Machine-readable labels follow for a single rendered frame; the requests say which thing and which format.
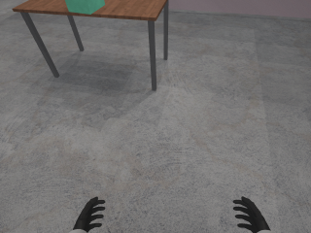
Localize table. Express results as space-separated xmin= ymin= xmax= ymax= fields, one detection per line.
xmin=12 ymin=0 xmax=169 ymax=91

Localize robot left hand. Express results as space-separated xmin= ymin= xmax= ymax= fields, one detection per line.
xmin=73 ymin=196 xmax=106 ymax=232

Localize robot right hand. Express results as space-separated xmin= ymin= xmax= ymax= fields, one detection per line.
xmin=232 ymin=196 xmax=270 ymax=233

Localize carton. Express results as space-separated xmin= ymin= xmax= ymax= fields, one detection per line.
xmin=65 ymin=0 xmax=105 ymax=15

